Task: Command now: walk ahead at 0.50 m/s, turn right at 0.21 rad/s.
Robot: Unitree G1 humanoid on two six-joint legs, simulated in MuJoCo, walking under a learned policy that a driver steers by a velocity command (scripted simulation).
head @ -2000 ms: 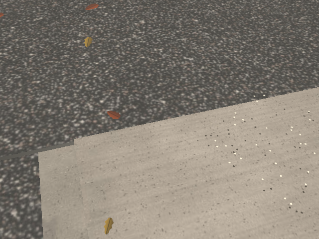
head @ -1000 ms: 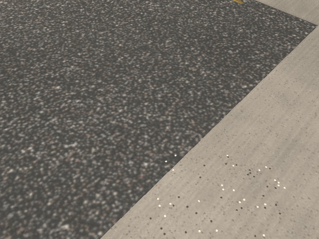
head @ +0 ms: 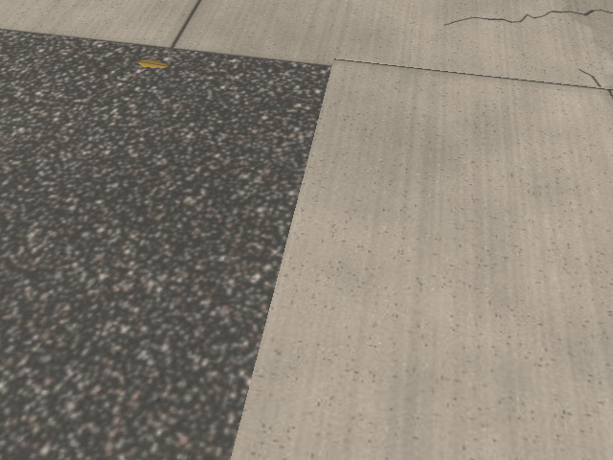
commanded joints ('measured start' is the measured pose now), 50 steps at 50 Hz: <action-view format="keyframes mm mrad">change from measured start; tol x32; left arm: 1 -92 110 29 -114 16 -32 -4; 50 -95 147 11 -13 22 -13 14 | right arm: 1 87 -102 -24 -23 -12 2 -8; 50 39 -167 -41 -123 11 76 -17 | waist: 1 -44 102 -10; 50 -51 23 -210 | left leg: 1 311 288 -416 -297 -88 176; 19 336 235 -82 -65 516 89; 23 -433 81 -102 751 -330 -15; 44 6 10 42 -44 172 50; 46 575 326 -404 34 885 255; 50 373 291 -417 -135 482 264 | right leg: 1 -368 -134 3 25 115 2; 17 -170 -98 -118 -644 372 -6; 21 733 -430 414 -717 264 -268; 35 198 -252 -62 -1036 477 -174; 44 355 -249 -199 -583 996 -53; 47 -288 41 -60 247 -264 95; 50 -348 -88 -27 148 -61 83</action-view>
